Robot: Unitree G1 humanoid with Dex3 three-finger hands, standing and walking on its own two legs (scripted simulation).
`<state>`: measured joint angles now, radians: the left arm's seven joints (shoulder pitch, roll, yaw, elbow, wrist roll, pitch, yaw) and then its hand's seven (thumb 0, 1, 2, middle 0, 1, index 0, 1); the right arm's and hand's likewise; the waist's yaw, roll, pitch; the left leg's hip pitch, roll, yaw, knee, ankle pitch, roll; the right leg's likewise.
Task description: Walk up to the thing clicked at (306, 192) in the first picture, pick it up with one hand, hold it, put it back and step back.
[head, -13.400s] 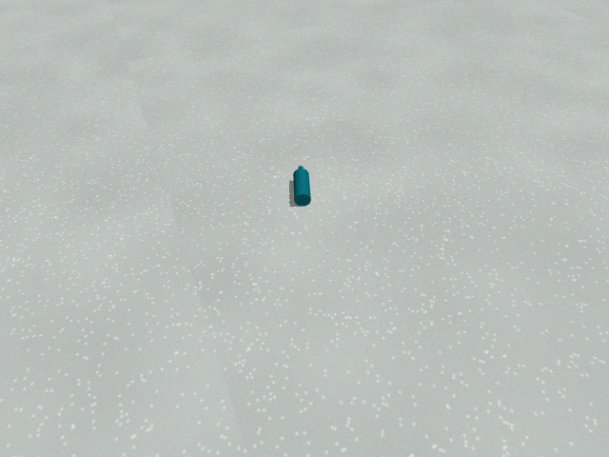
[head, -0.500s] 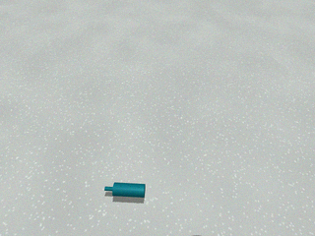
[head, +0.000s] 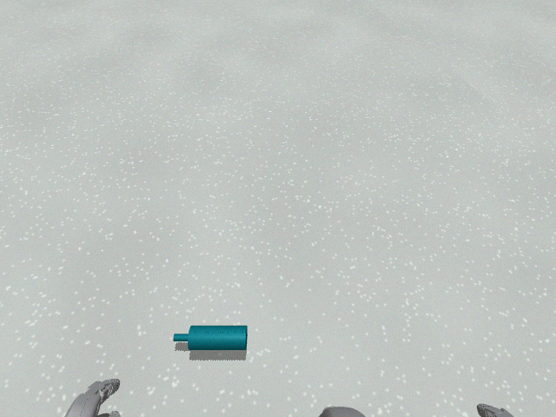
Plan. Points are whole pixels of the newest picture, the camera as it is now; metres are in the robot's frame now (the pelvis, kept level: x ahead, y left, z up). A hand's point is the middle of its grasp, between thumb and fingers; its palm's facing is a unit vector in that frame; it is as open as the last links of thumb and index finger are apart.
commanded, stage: walk up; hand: left
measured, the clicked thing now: (210, 337) +0.42 +0.23 -0.72
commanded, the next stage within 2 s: stand in 1.34 s
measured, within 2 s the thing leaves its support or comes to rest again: neither
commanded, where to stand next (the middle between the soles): +0.02 -0.03 m, yaw +1 degrees
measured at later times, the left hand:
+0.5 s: hand out of the picture +0.10 +0.22 -0.14, palm faces -0.01 -0.94 -0.34, open 7.4 cm
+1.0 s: hand out of the picture +0.04 +0.23 -0.14, palm faces +0.03 -0.94 -0.33, open 7.4 cm
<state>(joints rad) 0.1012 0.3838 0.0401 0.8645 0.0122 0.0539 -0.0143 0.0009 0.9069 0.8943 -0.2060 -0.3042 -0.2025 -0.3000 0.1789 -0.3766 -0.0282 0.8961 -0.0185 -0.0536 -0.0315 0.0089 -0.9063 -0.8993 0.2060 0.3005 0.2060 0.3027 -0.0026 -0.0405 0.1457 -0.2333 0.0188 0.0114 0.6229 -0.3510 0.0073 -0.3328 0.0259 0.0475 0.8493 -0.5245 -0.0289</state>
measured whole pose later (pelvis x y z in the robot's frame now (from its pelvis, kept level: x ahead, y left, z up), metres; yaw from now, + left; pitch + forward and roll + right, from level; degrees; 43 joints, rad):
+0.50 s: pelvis -0.01 -0.03 +0.01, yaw +1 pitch -3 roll +0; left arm 0.06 0.35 0.01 1.04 0.00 0.00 -0.01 0.00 0.91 0.89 -0.21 -0.30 -0.20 -0.30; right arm 0.14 -0.35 0.00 1.05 0.00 -0.01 0.01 0.01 -0.91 -0.90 0.20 0.30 0.20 0.30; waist -0.01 0.00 0.11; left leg -0.16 0.01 -0.04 0.48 -0.27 -0.03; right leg -0.21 -0.03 0.00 0.50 -0.24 0.02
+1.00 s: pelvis -0.02 -0.02 +0.02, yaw +1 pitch -3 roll +0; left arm 0.09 0.35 0.02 1.16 0.01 0.00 -0.02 0.00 0.91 0.89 -0.21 -0.30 -0.20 -0.30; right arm 0.08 -0.35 0.00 1.13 0.00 -0.01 0.01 0.01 -0.91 -0.90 0.20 0.30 0.20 0.30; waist 0.02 0.00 0.07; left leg -0.12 0.01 -0.05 0.35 -0.19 -0.02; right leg -0.14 -0.03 -0.01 0.34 -0.15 0.03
